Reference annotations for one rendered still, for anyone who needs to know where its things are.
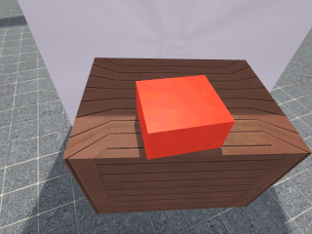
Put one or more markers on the carton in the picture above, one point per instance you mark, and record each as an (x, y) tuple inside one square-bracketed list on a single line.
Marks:
[(180, 115)]

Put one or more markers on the pedestal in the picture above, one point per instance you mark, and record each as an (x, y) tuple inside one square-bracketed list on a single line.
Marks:
[(105, 152)]

